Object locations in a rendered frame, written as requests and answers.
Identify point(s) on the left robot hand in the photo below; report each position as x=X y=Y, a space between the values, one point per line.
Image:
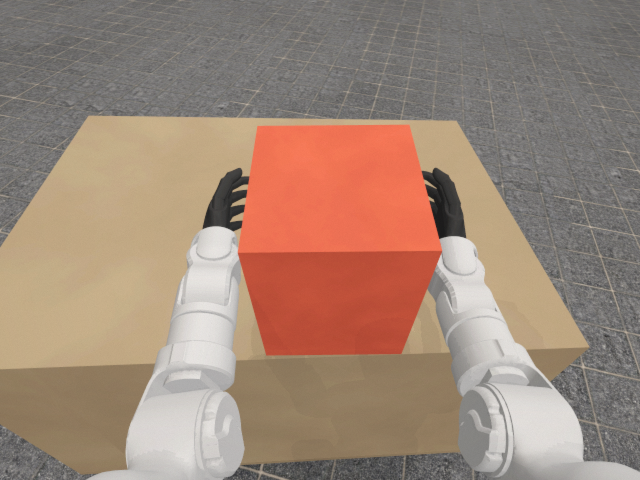
x=220 y=212

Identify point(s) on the left robot forearm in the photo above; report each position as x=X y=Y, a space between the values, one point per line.
x=198 y=353

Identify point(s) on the right robot forearm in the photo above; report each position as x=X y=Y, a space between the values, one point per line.
x=480 y=343

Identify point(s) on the right robot hand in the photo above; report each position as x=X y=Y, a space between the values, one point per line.
x=446 y=208

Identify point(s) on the pedestal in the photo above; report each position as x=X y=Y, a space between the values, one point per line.
x=89 y=276

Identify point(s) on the right robot upper arm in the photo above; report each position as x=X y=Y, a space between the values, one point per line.
x=515 y=432

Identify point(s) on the carton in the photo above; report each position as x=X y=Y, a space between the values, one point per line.
x=338 y=242

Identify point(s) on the left robot upper arm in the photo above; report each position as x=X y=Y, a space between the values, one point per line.
x=193 y=435

